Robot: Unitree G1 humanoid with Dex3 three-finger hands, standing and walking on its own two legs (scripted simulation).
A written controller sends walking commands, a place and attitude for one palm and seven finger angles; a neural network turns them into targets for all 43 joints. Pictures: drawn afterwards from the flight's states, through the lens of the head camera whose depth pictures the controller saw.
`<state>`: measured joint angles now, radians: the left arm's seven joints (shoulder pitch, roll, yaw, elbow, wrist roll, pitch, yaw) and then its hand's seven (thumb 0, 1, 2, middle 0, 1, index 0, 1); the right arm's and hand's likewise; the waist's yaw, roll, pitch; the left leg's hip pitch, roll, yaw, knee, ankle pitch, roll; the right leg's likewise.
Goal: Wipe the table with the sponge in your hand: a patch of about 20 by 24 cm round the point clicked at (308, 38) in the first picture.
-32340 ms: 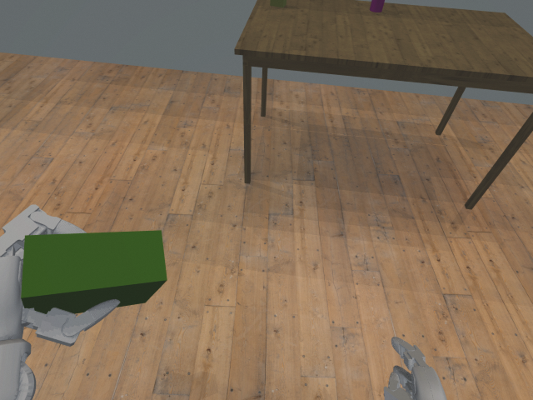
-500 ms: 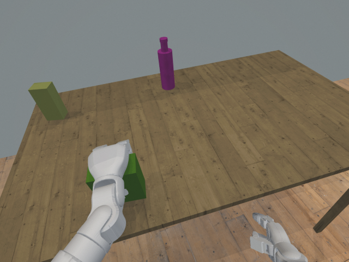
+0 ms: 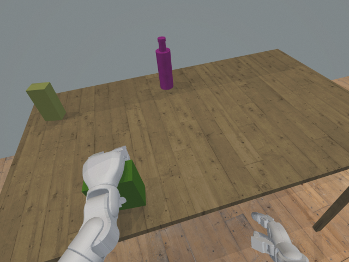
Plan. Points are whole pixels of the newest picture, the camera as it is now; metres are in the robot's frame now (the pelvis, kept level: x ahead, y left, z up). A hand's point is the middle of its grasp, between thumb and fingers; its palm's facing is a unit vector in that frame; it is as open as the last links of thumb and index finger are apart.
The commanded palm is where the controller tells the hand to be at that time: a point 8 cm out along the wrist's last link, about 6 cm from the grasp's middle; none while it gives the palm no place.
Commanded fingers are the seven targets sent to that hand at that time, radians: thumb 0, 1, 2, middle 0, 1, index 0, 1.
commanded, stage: slide back across to the middle lane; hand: left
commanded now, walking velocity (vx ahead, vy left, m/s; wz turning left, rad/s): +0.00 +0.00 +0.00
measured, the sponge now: (119, 192) +0.28 +0.19 +0.00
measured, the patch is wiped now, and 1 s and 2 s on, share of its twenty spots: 0.95 0.95 0.95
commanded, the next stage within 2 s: wipe forward along the middle lane in 0.54 s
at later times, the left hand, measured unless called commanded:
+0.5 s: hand (95, 189) +0.25 +0.22 +0.07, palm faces +0.10 -0.25 -0.96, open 10.1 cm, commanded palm +0.19 +0.23 +0.12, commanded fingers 0.00 0.10 1.30 -1.20 -1.60 -1.20 -1.60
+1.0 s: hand (91, 186) +0.26 +0.24 +0.06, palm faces +0.03 -0.12 -0.99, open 10.1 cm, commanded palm +0.23 +0.25 +0.10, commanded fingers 0.00 0.10 1.30 -1.20 -1.60 -1.20 -1.60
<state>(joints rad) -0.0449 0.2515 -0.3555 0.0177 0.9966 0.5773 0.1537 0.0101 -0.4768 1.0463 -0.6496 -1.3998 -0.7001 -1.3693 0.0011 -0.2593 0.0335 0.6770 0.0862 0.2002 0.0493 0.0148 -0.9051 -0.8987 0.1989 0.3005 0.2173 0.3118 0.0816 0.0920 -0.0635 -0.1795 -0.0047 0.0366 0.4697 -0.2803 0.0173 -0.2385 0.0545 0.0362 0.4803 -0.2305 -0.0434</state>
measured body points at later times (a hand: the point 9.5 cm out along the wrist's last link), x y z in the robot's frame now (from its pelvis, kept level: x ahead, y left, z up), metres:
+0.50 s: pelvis +0.00 +0.01 +0.00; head -0.03 -0.02 +0.45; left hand +0.24 +0.23 +0.12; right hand +0.23 -0.19 -0.08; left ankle -0.02 +0.11 -0.74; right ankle +0.01 -0.09 -0.74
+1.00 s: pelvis -0.01 +0.00 +0.00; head -0.03 -0.04 +0.45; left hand +0.25 +0.24 +0.12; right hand +0.23 -0.20 -0.09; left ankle -0.02 +0.11 -0.74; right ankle +0.01 -0.09 -0.74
